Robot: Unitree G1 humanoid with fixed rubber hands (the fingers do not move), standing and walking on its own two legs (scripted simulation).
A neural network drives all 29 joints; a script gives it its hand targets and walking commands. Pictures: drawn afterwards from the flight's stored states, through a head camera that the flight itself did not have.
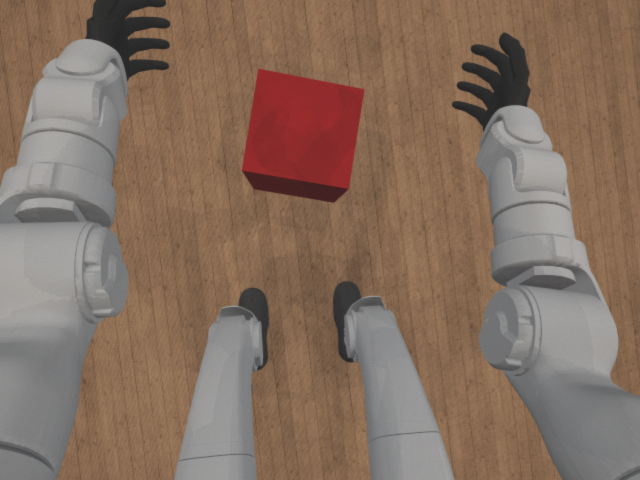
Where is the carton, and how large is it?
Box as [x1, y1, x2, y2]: [242, 69, 363, 202]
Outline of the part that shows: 258,69 242,171 253,188 333,202 348,188 363,89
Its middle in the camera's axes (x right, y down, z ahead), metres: -0.05 -0.22 +0.87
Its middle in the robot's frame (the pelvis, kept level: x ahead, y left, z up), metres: +0.57 -0.03 -0.54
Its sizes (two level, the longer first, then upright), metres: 0.210 0.200 0.250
